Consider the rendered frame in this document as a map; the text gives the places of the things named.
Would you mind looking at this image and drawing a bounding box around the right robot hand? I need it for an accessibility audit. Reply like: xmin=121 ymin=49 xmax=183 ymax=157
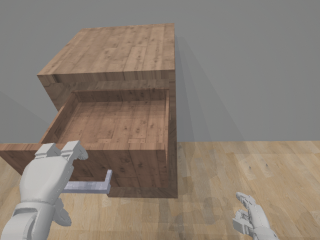
xmin=232 ymin=192 xmax=271 ymax=237

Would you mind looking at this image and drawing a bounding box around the drawer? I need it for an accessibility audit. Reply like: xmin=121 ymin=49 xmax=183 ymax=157
xmin=0 ymin=87 xmax=170 ymax=188

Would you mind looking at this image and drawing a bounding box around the handle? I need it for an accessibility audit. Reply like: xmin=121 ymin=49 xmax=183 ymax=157
xmin=61 ymin=169 xmax=113 ymax=194

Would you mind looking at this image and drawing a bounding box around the left robot hand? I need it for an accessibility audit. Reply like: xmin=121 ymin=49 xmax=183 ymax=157
xmin=19 ymin=140 xmax=89 ymax=227

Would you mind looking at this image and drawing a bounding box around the robot right forearm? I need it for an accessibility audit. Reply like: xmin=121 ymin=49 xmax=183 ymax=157
xmin=252 ymin=226 xmax=279 ymax=240

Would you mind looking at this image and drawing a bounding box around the robot left forearm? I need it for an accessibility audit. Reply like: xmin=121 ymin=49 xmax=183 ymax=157
xmin=0 ymin=200 xmax=56 ymax=240

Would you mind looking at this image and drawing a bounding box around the cabinet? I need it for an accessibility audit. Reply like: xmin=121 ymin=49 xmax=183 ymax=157
xmin=37 ymin=23 xmax=178 ymax=199

